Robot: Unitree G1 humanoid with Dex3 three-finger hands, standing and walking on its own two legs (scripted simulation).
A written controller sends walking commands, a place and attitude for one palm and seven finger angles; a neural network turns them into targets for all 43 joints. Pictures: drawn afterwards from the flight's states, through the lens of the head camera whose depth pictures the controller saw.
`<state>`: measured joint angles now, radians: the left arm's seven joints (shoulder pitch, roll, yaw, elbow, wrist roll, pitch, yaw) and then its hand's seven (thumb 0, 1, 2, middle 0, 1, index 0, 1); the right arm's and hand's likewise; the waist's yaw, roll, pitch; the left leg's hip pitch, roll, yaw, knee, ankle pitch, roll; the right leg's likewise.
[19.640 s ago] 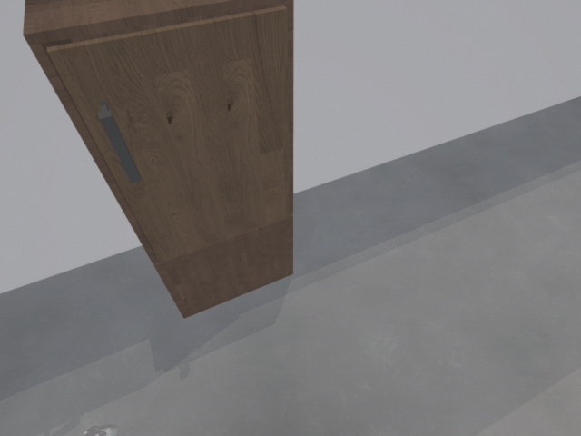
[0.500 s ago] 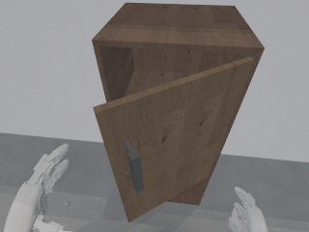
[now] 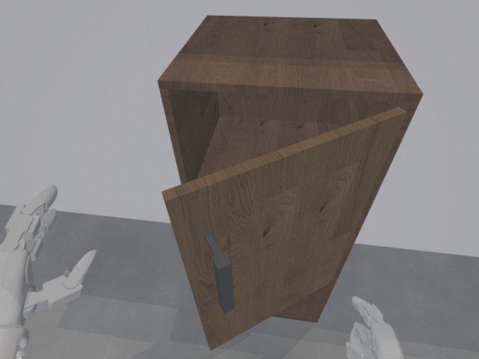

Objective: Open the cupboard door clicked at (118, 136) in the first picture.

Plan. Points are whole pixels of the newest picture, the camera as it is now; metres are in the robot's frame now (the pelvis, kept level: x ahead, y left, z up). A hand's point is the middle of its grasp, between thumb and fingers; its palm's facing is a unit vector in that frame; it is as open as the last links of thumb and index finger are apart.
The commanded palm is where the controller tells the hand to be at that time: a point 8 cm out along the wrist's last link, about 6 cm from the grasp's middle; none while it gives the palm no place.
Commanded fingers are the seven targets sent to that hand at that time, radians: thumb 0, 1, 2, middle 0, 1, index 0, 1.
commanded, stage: draw the hand back to the body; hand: left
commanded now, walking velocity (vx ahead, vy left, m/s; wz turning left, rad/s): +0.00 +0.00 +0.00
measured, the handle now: (219, 274) +0.24 +0.07 +0.06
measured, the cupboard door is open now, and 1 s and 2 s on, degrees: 36 36 36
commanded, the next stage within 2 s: step back with the hand held close in 0.48 s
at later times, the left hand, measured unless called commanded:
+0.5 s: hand (66, 267) +0.17 +0.24 +0.16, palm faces +0.42 -0.82 -0.39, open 7.4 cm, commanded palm +0.13 +0.28 +0.18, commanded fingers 0.00 0.90 0.90 -0.20 -0.30 -0.20 -0.30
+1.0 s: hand (65, 273) +0.17 +0.24 +0.15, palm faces +0.32 -0.80 -0.51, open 7.4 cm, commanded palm +0.11 +0.29 +0.18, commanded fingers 0.00 0.90 0.90 -0.20 -0.30 -0.20 -0.30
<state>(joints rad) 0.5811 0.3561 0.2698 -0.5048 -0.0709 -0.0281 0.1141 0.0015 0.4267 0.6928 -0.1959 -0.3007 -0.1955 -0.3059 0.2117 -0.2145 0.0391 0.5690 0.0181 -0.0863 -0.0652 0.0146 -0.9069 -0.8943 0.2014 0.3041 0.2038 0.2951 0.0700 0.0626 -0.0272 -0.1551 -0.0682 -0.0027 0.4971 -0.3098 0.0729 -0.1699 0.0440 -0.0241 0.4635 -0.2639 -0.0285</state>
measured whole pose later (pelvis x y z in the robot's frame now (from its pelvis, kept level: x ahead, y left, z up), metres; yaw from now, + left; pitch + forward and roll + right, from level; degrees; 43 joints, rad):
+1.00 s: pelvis -0.04 -0.01 +0.00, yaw -2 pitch +0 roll -1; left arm 0.57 0.43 0.40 -0.47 -0.05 -0.15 0.12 0.01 0.89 0.89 -0.22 -0.30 -0.22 -0.31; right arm 0.19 -0.25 -0.04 0.56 0.03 0.02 -0.06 0.01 -0.91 -0.89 0.20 0.30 0.20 0.29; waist -0.01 0.01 0.04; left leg -0.25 -0.05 0.04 0.48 -0.24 0.07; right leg -0.27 0.06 0.01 0.45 -0.17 -0.04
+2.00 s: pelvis -0.22 +0.01 -0.01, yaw -4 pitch +6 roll -6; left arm 0.49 0.49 0.47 -0.63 -0.08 -0.25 0.12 0.01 0.89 0.90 -0.21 -0.30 -0.21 -0.31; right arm 0.09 -0.12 0.02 0.61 -0.02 -0.15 -0.01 0.01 -0.91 -0.89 0.20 0.30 0.21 0.30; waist 0.02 -0.02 0.03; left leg -0.53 0.08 0.10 0.21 0.19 0.08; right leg -0.06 0.08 -0.04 0.49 -0.49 -0.01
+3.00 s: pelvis -0.32 +0.02 +0.00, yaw -5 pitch -1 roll -2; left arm 0.53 0.38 0.41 -0.43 -0.03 -0.22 0.15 0.01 0.89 0.90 -0.22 -0.30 -0.22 -0.31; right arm 0.23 -0.21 0.01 0.67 0.00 -0.13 -0.06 0.01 -0.91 -0.89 0.20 0.30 0.21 0.30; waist 0.03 0.02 0.00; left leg -0.29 0.01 -0.01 0.56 -0.23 0.01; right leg -0.18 0.04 -0.04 0.50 -0.30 -0.03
